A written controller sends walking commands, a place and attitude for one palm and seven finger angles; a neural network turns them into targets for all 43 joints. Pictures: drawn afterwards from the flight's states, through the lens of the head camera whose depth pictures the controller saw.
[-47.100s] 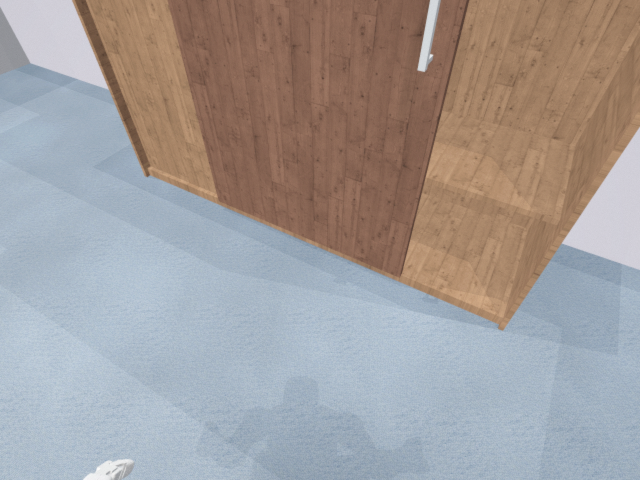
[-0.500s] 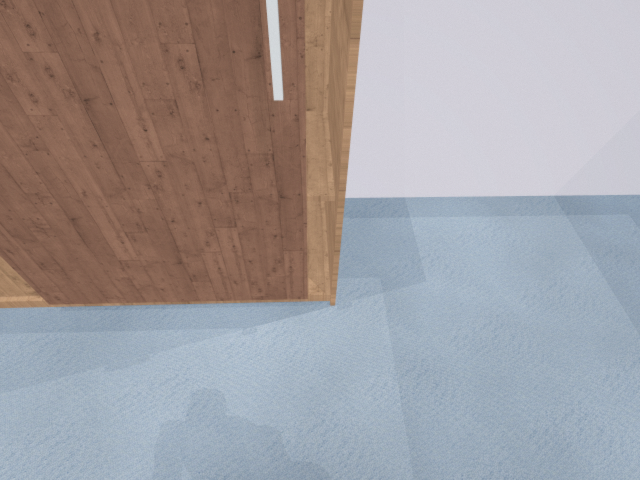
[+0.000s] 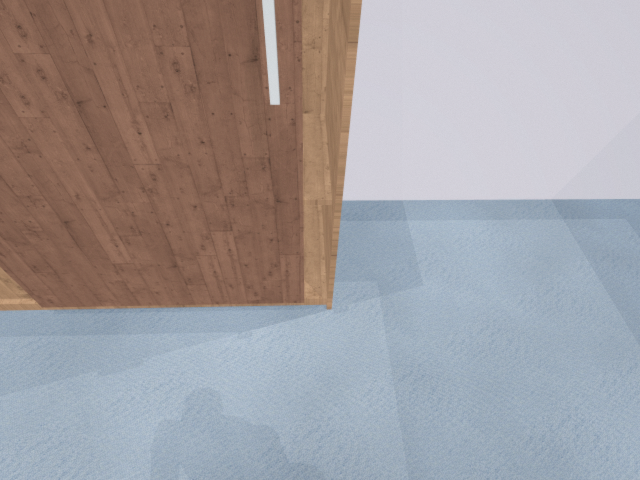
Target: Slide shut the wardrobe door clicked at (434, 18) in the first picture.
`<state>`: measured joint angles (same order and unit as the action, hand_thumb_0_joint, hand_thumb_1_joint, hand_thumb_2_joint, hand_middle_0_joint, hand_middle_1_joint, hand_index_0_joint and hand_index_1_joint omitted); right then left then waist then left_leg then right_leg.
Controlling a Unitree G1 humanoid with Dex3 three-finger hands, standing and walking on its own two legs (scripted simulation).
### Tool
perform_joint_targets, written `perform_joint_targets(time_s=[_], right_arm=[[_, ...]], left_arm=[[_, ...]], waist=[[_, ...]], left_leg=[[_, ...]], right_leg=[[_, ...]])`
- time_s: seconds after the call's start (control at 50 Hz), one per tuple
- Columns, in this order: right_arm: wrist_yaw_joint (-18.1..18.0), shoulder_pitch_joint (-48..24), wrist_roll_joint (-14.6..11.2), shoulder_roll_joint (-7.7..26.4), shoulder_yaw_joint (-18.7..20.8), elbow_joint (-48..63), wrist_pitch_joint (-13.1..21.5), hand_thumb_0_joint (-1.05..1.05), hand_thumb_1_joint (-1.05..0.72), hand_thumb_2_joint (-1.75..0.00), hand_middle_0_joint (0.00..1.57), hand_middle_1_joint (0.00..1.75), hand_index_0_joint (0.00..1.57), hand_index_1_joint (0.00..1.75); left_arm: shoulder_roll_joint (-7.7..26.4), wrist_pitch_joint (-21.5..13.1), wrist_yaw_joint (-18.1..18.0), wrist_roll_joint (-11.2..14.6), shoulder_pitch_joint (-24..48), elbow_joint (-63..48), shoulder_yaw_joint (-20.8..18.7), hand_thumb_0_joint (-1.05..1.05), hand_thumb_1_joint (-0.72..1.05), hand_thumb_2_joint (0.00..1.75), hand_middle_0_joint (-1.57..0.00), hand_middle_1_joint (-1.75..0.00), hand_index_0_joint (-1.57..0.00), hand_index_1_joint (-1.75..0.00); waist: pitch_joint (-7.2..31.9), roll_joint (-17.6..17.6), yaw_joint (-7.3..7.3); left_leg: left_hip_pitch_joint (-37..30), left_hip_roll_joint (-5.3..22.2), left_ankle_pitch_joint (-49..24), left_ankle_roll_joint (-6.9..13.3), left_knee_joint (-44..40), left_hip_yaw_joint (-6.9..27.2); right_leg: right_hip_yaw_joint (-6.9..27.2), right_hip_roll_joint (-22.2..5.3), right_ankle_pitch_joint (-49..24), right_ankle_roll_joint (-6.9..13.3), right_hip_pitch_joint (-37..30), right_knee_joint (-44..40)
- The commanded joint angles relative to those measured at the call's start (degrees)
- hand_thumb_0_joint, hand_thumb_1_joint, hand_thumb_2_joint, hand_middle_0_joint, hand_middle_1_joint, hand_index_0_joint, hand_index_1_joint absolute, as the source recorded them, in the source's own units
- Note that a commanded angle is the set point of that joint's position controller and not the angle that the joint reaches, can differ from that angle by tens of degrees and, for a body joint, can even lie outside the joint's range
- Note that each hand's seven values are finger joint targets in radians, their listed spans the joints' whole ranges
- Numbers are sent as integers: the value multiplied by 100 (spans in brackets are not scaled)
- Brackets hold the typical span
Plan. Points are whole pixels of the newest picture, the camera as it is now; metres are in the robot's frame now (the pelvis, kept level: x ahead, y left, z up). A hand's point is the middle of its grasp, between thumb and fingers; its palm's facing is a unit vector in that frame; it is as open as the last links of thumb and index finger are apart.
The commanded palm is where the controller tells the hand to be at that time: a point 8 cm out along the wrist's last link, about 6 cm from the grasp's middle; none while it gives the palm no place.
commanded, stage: take the last steps up to it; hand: left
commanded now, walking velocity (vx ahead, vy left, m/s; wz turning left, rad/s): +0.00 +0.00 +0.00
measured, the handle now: (271, 37) +0.74 +0.13 +0.19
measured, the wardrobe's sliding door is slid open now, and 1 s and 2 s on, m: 0.08 0.08 0.08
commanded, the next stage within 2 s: come to a stop and stand still in 0.78 s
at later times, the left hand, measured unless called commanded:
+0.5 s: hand out of the picture +0.01 +0.16 -0.19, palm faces +0.09 -0.97 -0.21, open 7.4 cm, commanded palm none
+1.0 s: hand (214, 381) +0.29 +0.19 -0.18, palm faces +0.07 -0.97 -0.23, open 7.4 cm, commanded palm none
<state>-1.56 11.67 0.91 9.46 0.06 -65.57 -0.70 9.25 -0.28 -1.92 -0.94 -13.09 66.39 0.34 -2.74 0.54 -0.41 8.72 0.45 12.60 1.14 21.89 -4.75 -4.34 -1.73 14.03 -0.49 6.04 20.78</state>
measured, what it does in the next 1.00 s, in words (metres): walks ahead: left foot, then right foot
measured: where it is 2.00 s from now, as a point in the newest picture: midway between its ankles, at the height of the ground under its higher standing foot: outside the picture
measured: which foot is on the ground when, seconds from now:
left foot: down 0.00-0.40, up 0.42-0.64, down 0.66-1.00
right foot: down 0.00-0.66, up 0.68-0.94, down 0.96-1.00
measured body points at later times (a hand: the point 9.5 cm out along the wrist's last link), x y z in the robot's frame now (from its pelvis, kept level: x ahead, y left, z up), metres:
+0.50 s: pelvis +0.07 -0.01 -0.01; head +0.10 -0.01 +0.44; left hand +0.01 +0.22 -0.17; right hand +0.06 -0.25 -0.17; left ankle +0.02 +0.10 -0.70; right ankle -0.03 -0.12 -0.75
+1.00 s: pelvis +0.23 +0.00 -0.02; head +0.25 -0.01 +0.43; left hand +0.29 +0.24 -0.16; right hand +0.27 -0.23 -0.18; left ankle +0.23 +0.14 -0.74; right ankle +0.27 -0.12 -0.75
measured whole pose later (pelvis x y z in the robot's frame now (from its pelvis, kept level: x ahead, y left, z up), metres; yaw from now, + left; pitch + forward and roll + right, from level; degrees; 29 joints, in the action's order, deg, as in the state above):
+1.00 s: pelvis +0.23 +0.00 -0.02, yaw +4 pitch -1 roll +1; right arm -0.7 12.9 1.2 9.4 1.8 -62.3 -1.7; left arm 10.6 -2.0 -0.7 -1.5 -9.9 58.9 -1.7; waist -3.1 0.0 -0.9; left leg 15.1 3.1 18.9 -1.2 34.1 -5.5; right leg -3.2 -3.7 13.7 -0.2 18.1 34.6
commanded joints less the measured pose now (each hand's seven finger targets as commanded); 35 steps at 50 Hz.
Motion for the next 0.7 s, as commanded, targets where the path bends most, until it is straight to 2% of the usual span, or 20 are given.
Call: perform_joint_targets(time_s=[0.0,0.08,0.14,0.18,0.24,0.28,0.32,0.34,0.36,0.38,0.4,0.44,0.5,0.54,0.56,0.6,0.62,0.64,0.66,0.68], right_arm=[[-25,264,-1,638,78,134,55,0,-90,-90,20,30,20,30],[-28,326,2,670,75,99,78,0,-90,-90,20,30,20,30],[9,438,56,679,112,37,25,0,-90,-90,20,30,20,30],[36,503,77,787,174,74,-13,0,-90,-90,20,30,20,30],[44,626,106,874,235,106,-5,0,-90,-90,20,30,20,30],[40,722,90,911,266,149,38,0,-90,-90,20,30,20,30],[34,641,71,794,245,215,112,0,-90,-90,20,30,20,30],[34,459,50,635,208,312,147,0,-90,-90,20,30,20,30],[49,294,36,413,157,450,182,0,-90,-90,20,30,20,30],[51,-64,38,466,196,632,195,0,-90,-90,20,30,20,30],[55,-330,53,544,254,702,218,0,-90,-90,20,30,20,30],[76,-493,28,434,263,773,202,0,-90,-90,20,30,20,30],[196,-641,16,304,242,888,116,0,-90,-90,20,30,20,30],[253,-472,5,284,228,874,113,0,-90,-90,20,30,20,30],[240,-178,10,353,246,787,135,0,-90,-90,20,30,20,30],[181,1043,40,554,326,365,191,0,-90,-90,20,30,20,30],[121,1793,83,968,427,133,220,0,-90,-90,20,30,20,30],[48,2300,145,1580,557,37,274,0,-90,-90,20,30,20,30],[-9,2206,66,1710,534,77,196,0,-90,-90,20,30,20,30],[30,1642,68,1689,531,288,164,0,-90,-90,20,30,20,30]], left_arm=[[672,-47,-55,11,-329,-111,-120,0,90,90,-20,-30,-20,-30],[674,-73,-52,14,-347,-103,-122,0,90,90,-20,-30,-20,-30],[683,-23,2,-23,-377,-65,-163,0,90,90,-20,-30,-20,-30],[706,-1,59,-59,-413,-117,-204,0,90,90,-20,-30,-20,-30],[628,-3,136,-82,-423,-211,-239,0,90,90,-20,-30,-20,-30],[594,-59,162,-83,-578,-236,-250,0,90,90,-20,-30,-20,-30],[636,-120,157,-74,-854,-181,-285,0,90,90,-20,-30,-20,-30],[743,-146,135,-73,-1105,-87,-332,0,90,90,-20,-30,-20,-30],[1023,-162,88,-69,-1515,51,-414,0,90,90,-20,-30,-20,-30],[1137,-180,47,-78,-2012,159,-447,0,90,90,-20,-30,-20,-30],[1014,-212,16,-107,-2146,208,-432,0,90,90,-20,-30,-20,-30],[883,-240,-40,-126,-2024,177,-416,0,90,90,-20,-30,-20,-30],[851,-266,-33,-120,-1532,47,-388,0,90,90,-20,-30,-20,-30],[897,-274,13,-96,-1189,-19,-380,0,90,90,-20,-30,-20,-30],[925,-287,35,-72,-1068,-35,-383,0,90,90,-20,-30,-20,-30],[976,-287,72,-4,-915,-72,-410,0,90,90,-20,-30,-20,-30],[819,-264,94,8,-1020,-156,-393,0,90,90,-20,-30,-20,-30],[462,-217,118,87,-1209,-330,-327,0,90,90,-20,-30,-20,-30],[486,-183,72,48,-1014,-482,-315,0,90,90,-20,-30,-20,-30],[526,-159,72,-1,-795,-648,-317,0,90,90,-20,-30,-20,-30]], waist=[[42,-70,0],[221,-54,-12],[-60,-140,-37],[-364,-206,-40],[-822,-522,-33],[-730,-468,17],[-486,-173,157],[-477,364,282],[-362,1301,413],[-363,1644,602],[-449,1310,659],[-621,505,525],[-842,445,214],[-854,711,-44],[-718,678,-192],[-25,419,-709],[568,-371,-922],[1067,-2034,-918],[1270,-1745,-802],[555,-729,-580]], left_leg=[[-133,632,-1251,28,-306,630],[-245,625,-1230,38,-303,623],[-39,591,382,95,-391,633],[246,695,1532,192,-589,865],[574,963,2219,418,-901,1343],[589,1065,1966,531,-762,1491],[899,843,1105,459,-125,1128],[1462,479,603,290,564,596],[2274,76,603,94,1584,-32],[3006,98,1800,44,2619,-115],[3445,255,2037,31,3399,137],[3771,475,1914,-35,3807,269],[3212,667,1293,-112,3115,116],[2231,535,603,-84,2252,-190],[1583,357,296,-46,1887,-413],[-303,-12,-570,92,1142,-662],[-1451,506,-1132,302,1009,53],[-2118,2245,-1581,1013,254,2552],[-1656,2678,-1121,1397,-483,3397],[-619,2722,302,1473,-778,3328]], right_leg=[[506,-573,-1126,151,170,-347],[479,-536,-1054,148,45,-371],[388,-432,545,227,330,-217],[323,-314,1298,259,651,-68],[117,-159,1360,251,995,444],[101,-140,1062,269,883,620],[356,-370,741,360,215,326],[848,-718,406,507,-436,-9],[1623,-1334,-395,805,-1287,-358],[2252,-1975,-1279,1224,-1739,-570],[2278,-2100,-2222,1459,-1949,-465],[1788,-2084,-2939,1499,-2006,-344],[1014,-1703,-2282,1129,-1089,-618],[515,-1405,-2268,924,-391,-612],[282,-1264,-2675,821,-220,-310],[-267,-842,-3429,537,307,1119],[-394,-520,-2440,303,932,2439],[-450,204,1331,56,2113,4376],[327,184,2232,210,2194,5337],[452,-78,2095,257,2231,5616]])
